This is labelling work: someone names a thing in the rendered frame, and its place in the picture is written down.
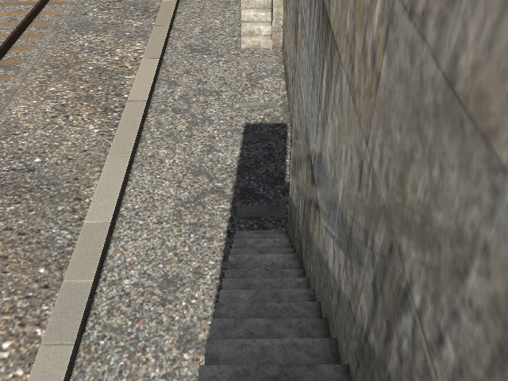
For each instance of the stairs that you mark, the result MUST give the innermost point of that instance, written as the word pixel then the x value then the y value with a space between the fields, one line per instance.
pixel 256 26
pixel 268 325

